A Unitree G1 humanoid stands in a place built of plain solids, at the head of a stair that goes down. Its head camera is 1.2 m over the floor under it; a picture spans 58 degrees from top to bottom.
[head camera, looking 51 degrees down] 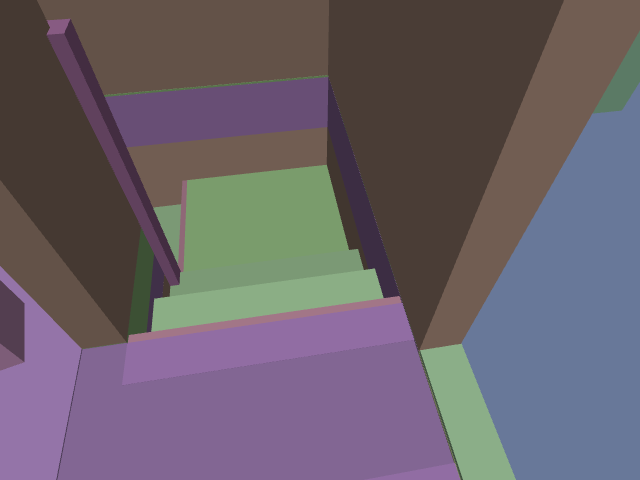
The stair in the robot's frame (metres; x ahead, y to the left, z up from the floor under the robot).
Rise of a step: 0.20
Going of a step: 0.25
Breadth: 0.85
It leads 9 degrees to the left of straight ahead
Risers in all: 3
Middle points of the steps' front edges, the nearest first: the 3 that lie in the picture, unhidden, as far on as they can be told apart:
0.67 0.16 0.00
0.92 0.20 -0.19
1.17 0.24 -0.39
